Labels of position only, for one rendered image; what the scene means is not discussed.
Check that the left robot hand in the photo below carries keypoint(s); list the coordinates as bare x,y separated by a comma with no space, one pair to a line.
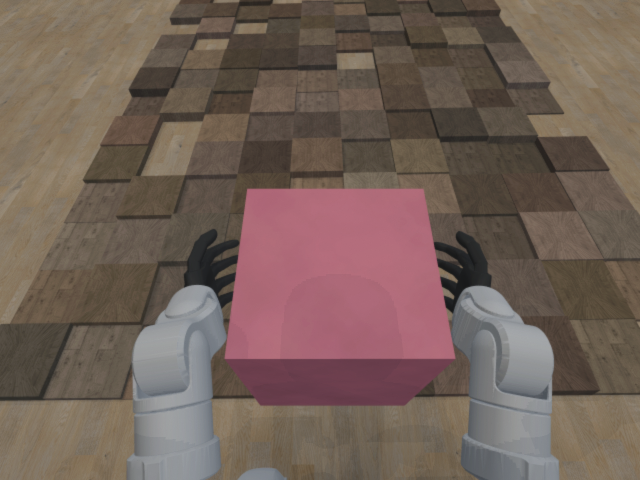
201,272

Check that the carton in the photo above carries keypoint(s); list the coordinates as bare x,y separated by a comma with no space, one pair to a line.
337,298

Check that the right robot hand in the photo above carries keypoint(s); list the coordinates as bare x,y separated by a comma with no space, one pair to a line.
473,273

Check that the robot right forearm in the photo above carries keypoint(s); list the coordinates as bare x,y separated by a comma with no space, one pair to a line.
511,368

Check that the robot left forearm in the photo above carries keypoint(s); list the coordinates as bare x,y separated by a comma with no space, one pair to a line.
172,388

